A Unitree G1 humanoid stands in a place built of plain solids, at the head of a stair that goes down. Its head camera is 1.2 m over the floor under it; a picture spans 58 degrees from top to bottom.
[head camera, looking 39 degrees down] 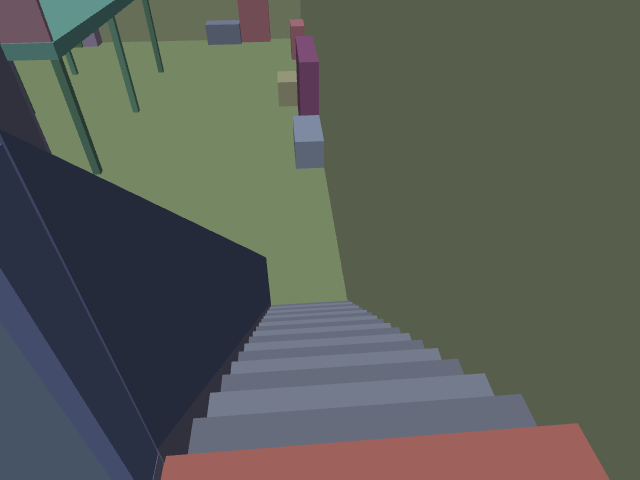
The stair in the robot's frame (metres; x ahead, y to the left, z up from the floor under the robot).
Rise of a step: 0.21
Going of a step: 0.23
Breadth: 1.17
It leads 5 degrees to the left of straight ahead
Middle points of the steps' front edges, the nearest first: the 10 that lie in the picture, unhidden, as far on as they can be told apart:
0.59 -0.16 0.00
0.82 -0.14 -0.21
1.04 -0.13 -0.42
1.27 -0.11 -0.63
1.49 -0.09 -0.84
1.72 -0.07 -1.05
1.94 -0.05 -1.26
2.17 -0.04 -1.47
2.39 -0.02 -1.68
2.62 0.00 -1.89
